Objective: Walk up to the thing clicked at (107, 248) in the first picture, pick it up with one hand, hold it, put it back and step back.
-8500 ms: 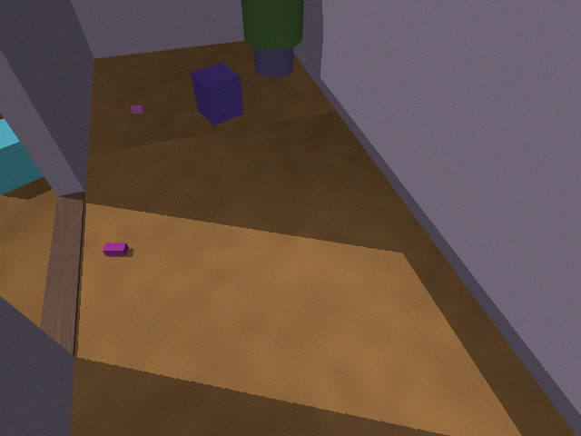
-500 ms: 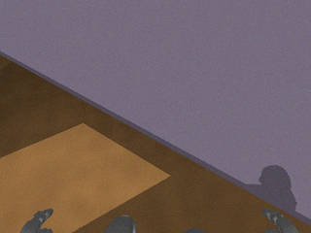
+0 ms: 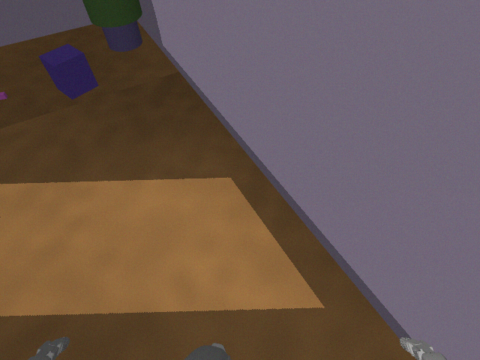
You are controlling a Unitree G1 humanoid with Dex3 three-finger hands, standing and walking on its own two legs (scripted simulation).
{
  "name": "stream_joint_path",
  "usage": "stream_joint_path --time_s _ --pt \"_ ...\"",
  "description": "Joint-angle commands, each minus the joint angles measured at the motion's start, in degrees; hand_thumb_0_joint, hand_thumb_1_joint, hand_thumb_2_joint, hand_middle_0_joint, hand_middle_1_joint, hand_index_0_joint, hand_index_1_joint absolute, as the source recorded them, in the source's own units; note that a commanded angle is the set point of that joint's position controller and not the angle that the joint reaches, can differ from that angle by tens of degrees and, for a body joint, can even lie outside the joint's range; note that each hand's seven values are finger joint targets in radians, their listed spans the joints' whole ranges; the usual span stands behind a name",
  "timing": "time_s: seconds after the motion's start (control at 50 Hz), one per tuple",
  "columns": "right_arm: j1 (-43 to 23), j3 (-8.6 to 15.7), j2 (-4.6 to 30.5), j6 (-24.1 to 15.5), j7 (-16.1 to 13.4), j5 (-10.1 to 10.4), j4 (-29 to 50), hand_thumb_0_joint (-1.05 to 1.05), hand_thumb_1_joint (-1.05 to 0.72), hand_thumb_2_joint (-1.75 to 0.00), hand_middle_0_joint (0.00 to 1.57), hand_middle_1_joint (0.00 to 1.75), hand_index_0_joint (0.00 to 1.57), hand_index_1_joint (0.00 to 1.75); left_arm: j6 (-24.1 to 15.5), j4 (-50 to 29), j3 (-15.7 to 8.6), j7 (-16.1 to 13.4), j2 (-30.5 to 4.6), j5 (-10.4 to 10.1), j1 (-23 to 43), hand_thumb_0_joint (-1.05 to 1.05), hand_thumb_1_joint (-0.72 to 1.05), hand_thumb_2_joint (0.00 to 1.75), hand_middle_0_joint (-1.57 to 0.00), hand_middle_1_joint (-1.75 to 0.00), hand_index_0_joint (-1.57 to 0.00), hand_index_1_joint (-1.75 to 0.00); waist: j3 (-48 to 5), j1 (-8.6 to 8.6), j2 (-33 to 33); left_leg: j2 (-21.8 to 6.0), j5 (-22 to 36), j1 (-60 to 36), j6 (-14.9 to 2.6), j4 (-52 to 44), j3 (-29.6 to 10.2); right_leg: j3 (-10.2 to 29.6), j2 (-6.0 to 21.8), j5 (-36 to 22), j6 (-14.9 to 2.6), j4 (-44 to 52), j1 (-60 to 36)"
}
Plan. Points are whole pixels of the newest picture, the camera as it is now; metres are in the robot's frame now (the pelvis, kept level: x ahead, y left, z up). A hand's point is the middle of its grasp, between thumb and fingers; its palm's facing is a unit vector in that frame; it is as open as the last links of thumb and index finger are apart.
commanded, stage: walk up
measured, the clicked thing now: out of the picture +0.79 +1.29 -0.74
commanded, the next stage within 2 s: none
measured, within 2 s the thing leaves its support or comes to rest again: neither
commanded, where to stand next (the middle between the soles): +0.10 +0.05 m, yaw +52 degrees
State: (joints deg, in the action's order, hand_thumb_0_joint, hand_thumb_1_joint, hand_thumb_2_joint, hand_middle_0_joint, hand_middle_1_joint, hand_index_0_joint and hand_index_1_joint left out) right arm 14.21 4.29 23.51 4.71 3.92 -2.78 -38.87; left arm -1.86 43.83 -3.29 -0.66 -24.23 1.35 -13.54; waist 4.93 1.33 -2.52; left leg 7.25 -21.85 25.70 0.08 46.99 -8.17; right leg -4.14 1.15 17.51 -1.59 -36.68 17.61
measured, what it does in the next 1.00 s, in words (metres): steps on the spot, turning left: left foot, then right foot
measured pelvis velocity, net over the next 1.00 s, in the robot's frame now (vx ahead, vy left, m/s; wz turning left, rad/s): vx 0.04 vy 0.00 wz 0.73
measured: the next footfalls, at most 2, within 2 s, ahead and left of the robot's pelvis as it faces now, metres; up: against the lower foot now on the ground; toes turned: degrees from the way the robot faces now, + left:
left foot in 0.30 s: +0.05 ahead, +0.19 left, +0.00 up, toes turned +17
right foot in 0.66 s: +0.20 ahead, -0.05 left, +0.00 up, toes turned +50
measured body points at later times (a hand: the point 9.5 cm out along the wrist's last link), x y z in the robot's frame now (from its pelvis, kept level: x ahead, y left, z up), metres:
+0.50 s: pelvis +0.03 +0.04 -0.01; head +0.06 +0.08 +0.44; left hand -0.02 +0.37 -0.13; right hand +0.24 -0.23 -0.09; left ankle +0.02 +0.17 -0.72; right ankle +0.11 -0.10 -0.68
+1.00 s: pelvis +0.04 +0.00 -0.02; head +0.06 +0.03 +0.43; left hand -0.14 +0.30 -0.12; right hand +0.34 -0.18 -0.11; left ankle -0.01 +0.11 -0.73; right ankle +0.14 -0.10 -0.72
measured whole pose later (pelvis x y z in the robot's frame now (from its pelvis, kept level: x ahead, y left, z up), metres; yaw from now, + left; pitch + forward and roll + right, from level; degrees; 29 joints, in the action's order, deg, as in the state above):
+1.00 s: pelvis +0.04 +0.00 -0.02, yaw +42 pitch -2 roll +3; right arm 14.1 3.3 24.1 -1.2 0.1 -1.1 -46.3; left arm 1.0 44.7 -3.5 1.6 -26.6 1.2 -14.5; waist 7.3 3.2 3.8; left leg 3.2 -18.6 19.8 -0.6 40.4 1.2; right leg -7.2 11.5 23.7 0.4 -48.1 21.6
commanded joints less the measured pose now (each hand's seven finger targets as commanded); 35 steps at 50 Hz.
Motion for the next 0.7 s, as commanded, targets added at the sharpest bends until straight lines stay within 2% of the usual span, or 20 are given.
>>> stream_joint_path --time_s 0.0,0.06,0.12,0.18,0.22,0.24,0.26,0.28,0.3,0.32,0.34,0.36,0.4,0.5,0.56,0.6,0.62,0.64,0.66,0.68 --pt "0.5 5.7 14.0 -1.7 0.0 0.3 4.0 0.00 -0.90 -0.90 0.20 0.30 0.20 0.30 -2.6 -5.4 -4.5 -1.3 -14.1 0.3 3.7 0.00 0.90 0.90 -0.20 -0.30 -0.20 -0.30 0.0 -1.37 6.4 -8.0 2.1 9.5 1.52 17.0 -0.1 17.8 21.4 7.9 -8.54 23.9 -4.1" --pt "0.2 4.2 11.5 -2.7 1.2 1.3 2.9 0.00 -0.90 -0.90 0.20 0.30 0.20 0.30 -2.5 -5.0 -5.3 0.1 -14.2 1.2 2.1 0.00 0.90 0.90 -0.20 -0.30 -0.20 -0.30 -1.7 0.75 13.2 -9.1 5.3 9.2 1.23 9.9 5.2 6.8 16.3 4.8 -7.35 20.6 -10.6" --pt "-3.4 3.6 10.1 -3.1 0.7 1.7 3.2 0.00 -0.90 -0.90 0.20 0.30 0.20 0.30 -2.0 -5.8 -5.4 1.7 -15.1 1.7 0.5 0.00 0.90 0.90 -0.20 -0.30 -0.20 -0.30 -0.5 2.93 14.9 -9.4 3.8 6.4 0.96 1.6 9.0 3.3 17.0 4.4 -8.02 20.2 -10.2" --pt "-2.2 3.8 10.4 -4.4 -0.6 2.0 1.1 0.00 -0.90 -0.90 0.20 0.30 0.20 0.30 -0.1 -5.6 -5.1 3.0 -16.6 1.1 0.3 0.00 0.90 0.90 -0.20 -0.30 -0.20 -0.30 -3.1 2.83 15.3 -6.8 3.1 -2.1 1.37 -4.2 14.3 -3.9 16.4 -6.1 -6.92 12.6 -7.1" --pt "3.2 4.0 10.1 -5.2 -1.9 2.5 -1.0 0.00 -0.90 -0.90 0.20 0.30 0.20 0.30 1.0 -5.5 -4.8 3.5 -16.8 0.5 1.6 0.00 0.90 0.90 -0.20 -0.30 -0.20 -0.30 -5.6 -0.08 14.3 -5.1 8.8 -10.6 0.76 -11.7 16.4 -5.8 17.2 -11.4 -6.00 5.0 -4.6" --pt "7.7 4.5 11.7 -5.8 -2.8 2.3 -3.0 0.00 -0.90 -0.90 0.20 0.30 0.20 0.30 1.6 -5.8 -4.0 3.5 -14.8 0.2 1.3 0.00 0.90 0.90 -0.20 -0.30 -0.20 -0.30 -8.0 -1.92 8.9 -3.5 11.4 -18.3 0.03 -16.3 15.5 -7.7 15.0 -9.8 -4.13 -4.7 -1.0" --pt "11.6 5.7 15.7 -6.7 -3.8 1.9 -4.2 0.00 -0.90 -0.90 0.20 0.30 0.20 0.30 2.0 -6.1 -2.8 3.4 -11.5 -0.4 0.4 0.00 0.90 0.90 -0.20 -0.30 -0.20 -0.30 -8.9 -4.90 -0.9 -6.3 9.7 -26.3 -3.04 -22.1 7.1 -8.9 11.0 -3.7 -1.63 -19.0 7.2" --pt "12.2 6.5 21.4 -7.3 -4.9 1.1 -2.9 0.00 -0.90 -0.90 0.20 0.30 0.20 0.30 2.3 -7.9 -1.2 3.4 -6.4 -0.4 0.2 0.00 0.90 0.90 -0.20 -0.30 -0.20 -0.30 -6.4 -3.79 -13.5 -20.1 15.7 -29.1 -8.49 -25.0 -18.7 -6.3 3.4 18.7 1.70 -30.4 23.2" --pt "11.5 7.0 24.7 -7.3 -5.0 2.0 -1.3 0.00 -0.90 -0.90 0.20 0.30 0.20 0.30 2.7 -9.0 -2.1 2.7 -11.5 -0.4 1.8 0.00 0.90 0.90 -0.20 -0.30 -0.20 -0.30 -9.7 -4.57 -8.0 -29.5 12.7 -23.8 -18.17 -26.0 -35.1 4.9 5.5 18.9 1.58 -31.1 22.9" --pt "8.1 6.9 23.0 -7.2 -5.4 2.9 -1.1 0.00 -0.90 -0.90 0.20 0.30 0.20 0.30 2.3 -8.4 -2.3 2.5 -14.4 -0.3 3.9 0.00 0.90 0.90 -0.20 -0.30 -0.20 -0.30 -6.7 -3.96 -2.9 -27.9 8.1 -20.3 -18.69 -27.5 -33.0 7.8 7.4 16.3 1.97 -31.2 22.2" --pt "5.2 5.4 19.7 -7.4 -5.9 3.0 -0.2 0.00 -0.90 -0.90 0.20 0.30 0.20 0.30 2.0 -6.6 -2.7 2.4 -14.1 -0.5 1.0 0.00 0.90 0.90 -0.20 -0.30 -0.20 -0.30 -6.2 -1.91 -2.3 -23.2 11.8 -20.8 -15.74 -23.1 -22.4 7.9 7.8 13.8 1.41 -29.2 21.8" --pt "3.3 4.4 17.7 -7.5 -6.3 2.6 0.4 0.00 -0.90 -0.90 0.20 0.30 0.20 0.30 1.9 -4.8 -2.9 2.4 -13.5 -0.9 -2.1 0.00 0.90 0.90 -0.20 -0.30 -0.20 -0.30 -6.4 -0.56 -4.6 -19.7 14.6 -19.0 -13.68 -19.9 -16.9 7.9 7.9 12.0 1.16 -26.8 20.1" --pt "3.3 3.9 16.5 -7.8 -6.3 2.6 0.7 0.00 -0.90 -0.90 0.20 0.30 0.20 0.30 2.3 -3.3 -3.4 2.6 -13.4 -0.6 -3.2 0.00 0.90 0.90 -0.20 -0.30 -0.20 -0.30 -5.1 -0.51 -7.6 -17.6 21.2 -10.5 -12.27 -18.0 -13.5 5.8 6.4 10.3 0.86 -23.6 13.4" --pt "4.4 3.9 17.0 -7.6 -6.5 1.6 3.0 0.00 -0.90 -0.90 0.20 0.30 0.20 0.30 2.4 -5.1 -3.4 1.9 -11.1 -0.7 -1.5 0.00 0.90 0.90 -0.20 -0.30 -0.20 -0.30 -6.8 -0.94 -8.2 -16.4 36.2 -5.4 -13.12 -13.1 -16.3 3.8 3.0 9.0 -0.10 -20.1 8.5" --pt "3.4 4.0 17.1 -7.1 -6.9 1.4 4.4 0.00 -0.90 -0.90 0.20 0.30 0.20 0.30 2.0 -5.5 -3.5 1.3 -10.7 -0.8 -1.6 0.00 0.90 0.90 -0.20 -0.30 -0.20 -0.30 -9.7 -0.61 -9.0 -15.3 38.0 -7.4 -13.38 -9.5 -19.5 3.9 1.3 9.3 -0.60 -16.6 7.9" --pt "0.8 3.3 16.1 -6.4 -6.9 2.0 5.1 0.00 -0.90 -0.90 0.20 0.30 0.20 0.30 1.1 -4.4 -3.7 1.0 -10.1 -0.6 -4.4 0.00 0.90 0.90 -0.20 -0.30 -0.20 -0.30 -10.0 2.22 -6.4 -12.5 34.3 -2.3 -10.60 -4.9 -17.7 3.8 0.0 2.1 -1.72 -3.1 -1.0" --pt "0.0 2.4 13.0 -6.1 -6.9 2.5 5.4 0.00 -0.90 -0.90 0.20 0.30 0.20 0.30 0.6 -3.7 -4.4 0.6 -11.9 -0.1 -6.6 0.00 0.90 0.90 -0.20 -0.30 -0.20 -0.30 -10.6 3.82 -1.0 -8.7 27.3 2.1 -6.66 1.3 -11.5 8.7 4.1 0.3 -3.40 5.6 -6.8" --pt "0.3 1.2 8.8 -5.9 -7.0 2.9 6.4 0.00 -0.90 -0.90 0.20 0.30 0.20 0.30 0.1 -4.4 -5.6 0.3 -17.8 0.9 -6.7 0.00 0.90 0.90 -0.20 -0.30 -0.20 -0.30 -8.8 4.07 13.6 -0.6 9.6 13.1 -2.46 13.7 -1.5 26.1 18.0 -3.7 -6.47 12.5 -11.7" --pt "1.7 2.1 11.0 -5.6 -8.1 2.4 5.6 0.00 -0.90 -0.90 0.20 0.30 0.20 0.30 0.4 -5.5 -6.1 0.8 -21.4 0.6 0.1 0.00 0.90 0.90 -0.20 -0.30 -0.20 -0.30 -8.6 1.47 20.3 -1.9 -15.7 16.4 -0.98 22.7 2.8 40.9 30.4 -8.5 -15.31 17.8 -8.5" --pt "1.4 2.9 14.2 -5.5 -8.2 1.8 3.6 0.00 -0.90 -0.90 0.20 0.30 0.20 0.30 0.4 -5.8 -5.9 0.9 -20.1 0.1 2.8 0.00 0.90 0.90 -0.20 -0.30 -0.20 -0.30 -4.5 0.52 14.7 -4.4 -15.0 15.3 -0.46 27.8 -0.2 42.8 31.3 -5.4 -18.05 19.7 -3.3"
